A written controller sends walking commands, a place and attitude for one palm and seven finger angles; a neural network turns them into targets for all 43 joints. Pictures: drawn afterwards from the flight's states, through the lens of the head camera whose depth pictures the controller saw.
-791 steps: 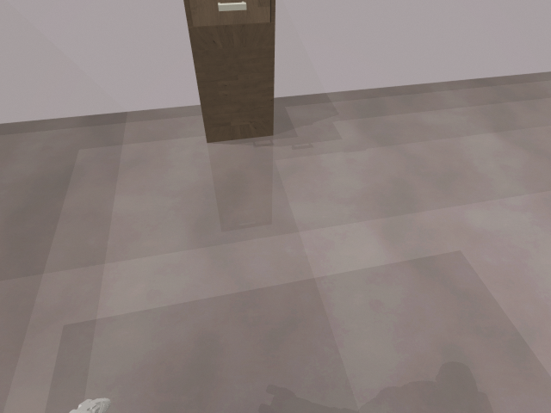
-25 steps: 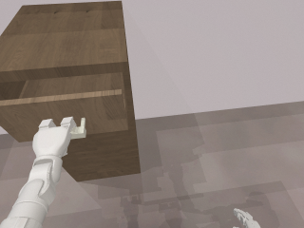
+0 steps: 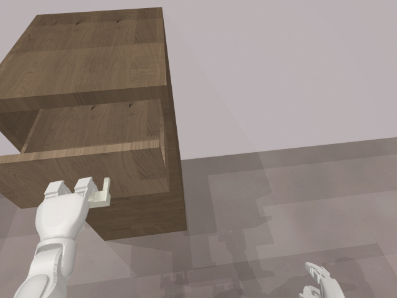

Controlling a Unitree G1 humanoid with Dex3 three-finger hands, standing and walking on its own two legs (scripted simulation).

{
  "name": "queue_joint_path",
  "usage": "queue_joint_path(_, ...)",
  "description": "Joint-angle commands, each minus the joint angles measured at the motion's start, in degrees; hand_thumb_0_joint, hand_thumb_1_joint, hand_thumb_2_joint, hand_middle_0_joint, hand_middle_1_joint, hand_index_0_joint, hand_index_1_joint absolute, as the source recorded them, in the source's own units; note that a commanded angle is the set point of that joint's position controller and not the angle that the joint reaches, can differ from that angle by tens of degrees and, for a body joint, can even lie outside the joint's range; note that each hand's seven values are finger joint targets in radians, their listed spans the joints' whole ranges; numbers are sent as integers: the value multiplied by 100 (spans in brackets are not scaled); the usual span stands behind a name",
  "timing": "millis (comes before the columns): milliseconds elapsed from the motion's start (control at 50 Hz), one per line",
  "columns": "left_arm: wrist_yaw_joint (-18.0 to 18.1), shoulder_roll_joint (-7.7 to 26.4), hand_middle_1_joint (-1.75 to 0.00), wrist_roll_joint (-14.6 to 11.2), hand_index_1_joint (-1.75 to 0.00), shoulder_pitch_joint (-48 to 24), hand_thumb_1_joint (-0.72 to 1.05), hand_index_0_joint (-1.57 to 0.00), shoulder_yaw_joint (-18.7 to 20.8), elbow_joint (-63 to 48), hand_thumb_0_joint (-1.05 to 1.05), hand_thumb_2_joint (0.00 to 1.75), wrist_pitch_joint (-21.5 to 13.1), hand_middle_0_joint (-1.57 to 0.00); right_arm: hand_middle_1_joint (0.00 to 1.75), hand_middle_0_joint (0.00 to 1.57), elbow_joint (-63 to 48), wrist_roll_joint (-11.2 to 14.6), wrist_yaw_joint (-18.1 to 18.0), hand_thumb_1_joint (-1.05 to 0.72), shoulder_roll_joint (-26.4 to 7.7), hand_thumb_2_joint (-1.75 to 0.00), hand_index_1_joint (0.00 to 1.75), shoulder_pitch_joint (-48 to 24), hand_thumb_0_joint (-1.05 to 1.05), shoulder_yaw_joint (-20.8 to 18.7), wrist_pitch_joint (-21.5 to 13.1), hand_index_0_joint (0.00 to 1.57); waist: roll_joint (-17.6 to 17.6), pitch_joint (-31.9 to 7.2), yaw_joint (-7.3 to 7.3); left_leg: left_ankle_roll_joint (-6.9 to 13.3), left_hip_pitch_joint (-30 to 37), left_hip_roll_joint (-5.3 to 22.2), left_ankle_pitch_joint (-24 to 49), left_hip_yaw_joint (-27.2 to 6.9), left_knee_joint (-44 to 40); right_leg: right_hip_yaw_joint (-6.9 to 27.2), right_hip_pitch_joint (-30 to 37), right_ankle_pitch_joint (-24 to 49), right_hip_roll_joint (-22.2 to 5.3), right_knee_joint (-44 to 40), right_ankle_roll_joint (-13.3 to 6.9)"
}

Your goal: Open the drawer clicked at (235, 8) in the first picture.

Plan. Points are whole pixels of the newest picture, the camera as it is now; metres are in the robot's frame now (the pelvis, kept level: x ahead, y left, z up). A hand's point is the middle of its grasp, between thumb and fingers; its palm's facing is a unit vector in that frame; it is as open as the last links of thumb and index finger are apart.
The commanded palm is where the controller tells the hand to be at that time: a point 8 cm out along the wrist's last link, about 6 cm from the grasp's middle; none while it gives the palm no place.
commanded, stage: pull the drawer open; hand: left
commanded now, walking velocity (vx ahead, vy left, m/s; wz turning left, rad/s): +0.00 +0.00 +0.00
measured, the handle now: (80, 192) +0.32 +0.28 +0.02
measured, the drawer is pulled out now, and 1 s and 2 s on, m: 0.15 0.27 0.30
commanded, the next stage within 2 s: open the thumb to release the handle in 1.46 s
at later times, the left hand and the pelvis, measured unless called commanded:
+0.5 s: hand (71, 255) +0.20 +0.26 +0.00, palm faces +0.01 -0.07 -1.00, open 5.9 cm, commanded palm +0.16 +0.26 +0.05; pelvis +0.00 +0.00 +0.00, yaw +0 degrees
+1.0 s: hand (64, 289) +0.14 +0.25 +0.00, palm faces -0.02 -0.07 -1.00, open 5.9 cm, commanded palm +0.11 +0.24 +0.05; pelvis -0.01 -0.01 -0.01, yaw +0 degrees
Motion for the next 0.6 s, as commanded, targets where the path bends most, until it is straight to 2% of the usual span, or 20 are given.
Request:
queue_joint_path(0, 212, 937, -135, -101, -135, 20, 90, -40, 644, -1206, 0, 90, 113, -40, 30, 20, -857, -50, -15, -90, -672, -90, 30, -522, 0, -250, -290, 20, -36, -1159, 201, -67, 1277, 109, 2413, -11, -511, -363, 460, 2437, -20, -444, -202)
queue_joint_path(40, 208, 954, -135, -114, -135, 230, 90, -40, 710, -1345, 0, 90, 91, -40, 30, 20, -873, -56, 7, -90, -661, -90, 30, -596, 0, -242, -308, 20, -99, -1113, 232, -67, 1279, 117, 2426, -9, -509, -367, 454, 2486, -22, -446, -195)
queue_joint_path(60, 208, 1060, -135, -137, -135, 409, 90, -40, 852, -1436, 0, 90, 72, -40, 30, 20, -890, -63, 14, -90, -675, -90, 30, -621, 0, -235, -304, 20, -50, -1202, 285, -78, 1271, 123, 2573, -31, -514, -347, 560, 2573, -31, -428, -211)
queue_joint_path(80, 211, 1004, -135, -100, -135, 484, 90, -40, 798, -1558, 0, 90, 53, -40, 30, 20, -907, -70, 29, -90, -648, -90, 30, -709, 0, -200, -309, 20, -9, -1264, 313, -77, 1343, 106, 2556, -8, -492, -316, 549, 2646, -45, -418, -193)
queue_joint_path(100, 231, 921, -135, -112, -135, 673, 90, -40, 770, -1587, 0, 90, 54, -40, 30, 20, -928, -71, 41, -90, -626, -90, 30, -680, 0, -233, -326, 20, 21, -1063, 270, -79, 1295, 120, 2553, -11, -469, -353, 465, 2582, -37, -411, -197)
queue_joint_path(140, 262, 909, -135, -94, -135, 815, 90, -40, 803, -1703, 0, 90, 37, -40, 30, 20, -937, -85, 66, -90, -621, -90, 30, -728, 0, -225, -340, 20, -97, -1056, 274, -82, 1286, 128, 2516, -31, -457, -367, 421, 2542, -33, -393, -188)
queue_joint_path(180, 308, 992, -135, -46, -135, 852, 90, -40, 885, -1890, 0, 90, 18, -40, 30, 20, -959, -109, 85, -90, -631, -90, 30, -847, 0, -186, -325, 20, 3, -1090, 327, -95, 1305, 113, 2489, -40, -458, -334, 403, 2525, -42, -371, -200)
queue_joint_path(200, 326, 774, -135, -57, -135, 957, 90, -40, 692, -1922, 0, 90, 38, -40, 30, 20, -968, -106, 88, -90, -604, -90, 30, -805, 0, -218, -340, 20, 47, -991, 258, -82, 1306, 117, 2422, -24, -428, -369, 343, 2462, -39, -372, -195)
queue_joint_path(220, 361, 930, -135, -13, -135, 811, 90, -40, 823, -1984, 0, 90, 30, -40, 30, 20, -944, -121, 95, -90, -625, -90, 30, -863, 0, -197, -333, 20, 44, -998, 265, -95, 1315, 117, 2347, -36, -430, -355, 262, 2385, -36, -376, -199)
queue_joint_path(240, 385, 853, -135, -18, -135, 995, 90, -40, 798, -1990, 0, 90, 36, -40, 30, 20, -954, -129, 94, -90, -607, -90, 30, -827, 0, -218, -343, 20, -4, -1052, 281, -88, 1315, 112, 2370, -28, -404, -360, 315, 2422, -33, -349, -199)
queue_joint_path(280, 422, 952, -135, 7, -135, 976, 90, -40, 882, -2088, 0, 90, 33, -40, 30, 20, -950, -139, 92, -90, -609, -90, 30, -941, 0, -173, -316, 20, 31, -1064, 311, -104, 1313, 99, 2280, -42, -417, -323, 296, 2378, -40, -339, -207)
queue_joint_path(340, 466, 751, -135, 19, -135, 1179, 90, -40, 716, -2174, 0, 90, 57, -40, 30, 20, -970, -134, 99, -90, -575, -90, 30, -934, 0, -197, -327, 20, 14, -970, 274, -99, 1315, 116, 2241, -56, -383, -371, 188, 2230, -23, -317, -212)
queue_joint_path(380, 491, 836, -135, 32, -135, 1238, 90, -40, 790, -2313, 0, 90, 56, -40, 30, 20, -988, -153, 109, -90, -580, -90, 30, -1022, 0, -165, -315, 20, 10, -1091, 337, -106, 1352, 103, 2237, -70, -384, -326, 214, 2221, -33, -300, -213)
queue_joint_path(400, 487, 615, -135, 24, -135, 1340, 90, -40, 576, -2285, 0, 90, 84, -40, 30, 20, -1004, -135, 110, -90, -549, -90, 30, -976, 0, -192, -329, 20, 76, -870, 268, -102, 1320, 120, 2174, -68, -376, -371, 116, 2123, -23, -301, -214)
queue_joint_path(460, 485, 745, -135, 3, -135, 1299, 90, -40, 695, -2380, 0, 90, 100, -40, 30, 20, -1022, -142, 95, -90, -581, -90, 30, -1011, 0, -175, -323, 20, -36, -861, 281, -95, 1259, 111, 1989, -90, -423, -351, 151, 1981, -21, -346, -226)
queue_joint_path(480, 497, 806, -135, 36, -135, 1400, 90, -40, 750, -2416, 0, 90, 91, -40, 30, 20, -1033, -162, 103, -90, -566, -90, 30, -1079, 0, -139, -323, 20, 11, -995, 375, -103, 1320, 104, 2014, -88, -438, -339, 173, 1958, -35, -312, -223)
queue_joint_path(500, 474, 564, -135, 3, -135, 1488, 90, -40, 503, -2425, 0, 90, 103, -40, 30, 20, -1045, -147, 103, -90, -538, -90, 30, -1005, 0, -166, -339, 20, 13, -868, 287, -90, 1302, 113, 1974, -76, -412, -382, 139, 1946, -33, -315, -214)
queue_joint_path(520, 470, 732, -135, 17, -135, 1492, 90, -40, 660, -2483, 0, 90, 82, -40, 30, 20, -1052, -161, 109, -90, -556, -90, 30, -1068, 0, -139, -337, 20, -1, -916, 354, -97, 1314, 106, 1979, -79, -420, -350, 129, 1944, -35, -327, -218)
queue_joint_path(560, 446, 626, -135, -12, -135, 1615, 90, -40, 565, -2481, 0, 90, 85, -40, 30, 20, -1070, -154, 116, -90, -557, -90, 30, -1033, 0, -142, -342, 20, -107, -808, 298, -92, 1224, 117, 1948, -117, -437, -362, 156, 1903, -34, -323, -225)
queue_joint_path(580, 447, 657, -135, 11, -135, 1664, 90, -40, 591, -2564, 0, 90, 49, -40, 30, 20, -1079, -171, 140, -90, -545, -90, 30, -1110, 0, -119, -344, 20, -43, -880, 381, -95, 1273, 113, 1901, -97, -445, -346, 126, 1839, -44, -314, -220)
